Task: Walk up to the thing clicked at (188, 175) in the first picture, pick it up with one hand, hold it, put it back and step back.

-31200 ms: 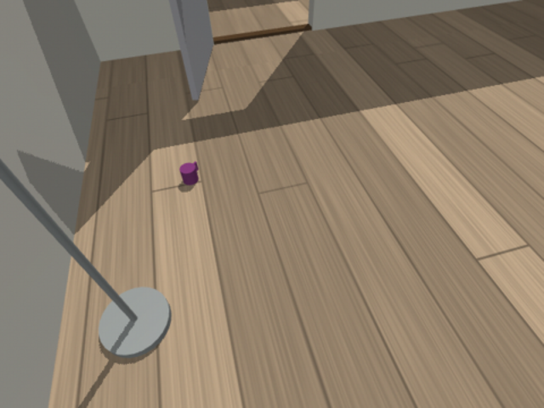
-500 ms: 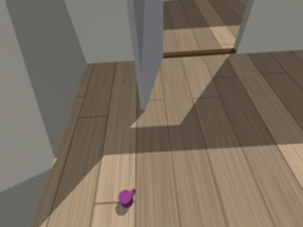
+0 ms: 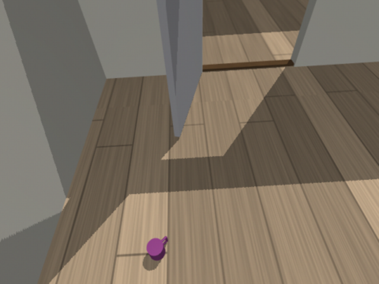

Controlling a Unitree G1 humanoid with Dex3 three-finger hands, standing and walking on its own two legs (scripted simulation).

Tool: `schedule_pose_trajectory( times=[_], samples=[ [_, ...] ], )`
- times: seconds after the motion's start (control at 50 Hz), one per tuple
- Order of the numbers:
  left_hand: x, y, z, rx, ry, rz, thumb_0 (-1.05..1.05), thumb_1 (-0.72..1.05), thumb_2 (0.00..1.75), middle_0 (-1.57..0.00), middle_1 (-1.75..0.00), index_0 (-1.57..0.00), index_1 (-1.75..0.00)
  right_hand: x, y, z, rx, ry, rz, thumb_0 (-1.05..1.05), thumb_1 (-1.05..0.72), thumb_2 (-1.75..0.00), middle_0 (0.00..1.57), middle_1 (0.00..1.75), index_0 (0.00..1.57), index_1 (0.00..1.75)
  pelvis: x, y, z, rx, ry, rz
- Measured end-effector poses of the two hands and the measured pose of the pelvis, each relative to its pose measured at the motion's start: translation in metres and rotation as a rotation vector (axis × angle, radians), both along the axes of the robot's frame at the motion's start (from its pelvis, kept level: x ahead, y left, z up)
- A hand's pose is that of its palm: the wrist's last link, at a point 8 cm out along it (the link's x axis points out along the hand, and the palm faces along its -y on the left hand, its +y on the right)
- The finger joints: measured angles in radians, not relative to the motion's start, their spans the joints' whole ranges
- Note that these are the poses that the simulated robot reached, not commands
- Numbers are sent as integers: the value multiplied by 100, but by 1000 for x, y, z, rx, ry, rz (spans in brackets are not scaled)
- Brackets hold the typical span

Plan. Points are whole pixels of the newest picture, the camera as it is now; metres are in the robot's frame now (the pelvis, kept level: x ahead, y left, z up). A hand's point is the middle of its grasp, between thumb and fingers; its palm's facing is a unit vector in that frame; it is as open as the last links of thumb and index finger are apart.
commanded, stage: stand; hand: left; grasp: from above
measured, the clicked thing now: (158, 246) +0.42 +0.22 -0.74
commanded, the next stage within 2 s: step back in 0.30 s
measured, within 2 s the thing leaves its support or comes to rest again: neither
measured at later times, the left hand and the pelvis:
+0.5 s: hand out of the picture +0.08 +0.27 -0.16, palm faces -0.01 -0.93 -0.38, open 7.4 cm; pelvis -0.03 +0.01 -0.01, yaw +0 degrees
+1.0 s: hand out of the picture +0.01 +0.29 -0.18, palm faces -0.14 -0.92 -0.38, open 7.4 cm; pelvis -0.13 +0.04 -0.03, yaw -6 degrees
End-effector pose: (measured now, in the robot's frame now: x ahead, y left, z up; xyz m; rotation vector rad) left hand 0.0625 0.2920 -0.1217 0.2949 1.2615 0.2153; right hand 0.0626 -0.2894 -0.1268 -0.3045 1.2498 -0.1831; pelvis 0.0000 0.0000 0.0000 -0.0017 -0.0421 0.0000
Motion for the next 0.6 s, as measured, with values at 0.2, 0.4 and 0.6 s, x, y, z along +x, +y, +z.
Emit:
schedule_pose_trajectory(
  times=[0.2,0.4,0.6],
  samples=[
    [5,1,0,-1,-5,-10,0,90,90,-20,-30,-20,-29,3,0,1,-3,-5,-1,0,-91,-90,20,30,20,30,2,1,0,1,2,-3],
    [10,9,0,18,-32,-6,0,90,90,-20,-30,-20,-30,4,-6,-1,-8,-13,-18,0,-90,-90,20,30,21,30,-10,2,-5,-1,12,-5],
    [16,46,-13,58,-95,-88,0,90,90,-20,-30,-20,-30,-25,-8,2,-82,-34,-32,0,-91,-90,20,30,20,30,-46,28,-24,4,15,-8]
  ],
)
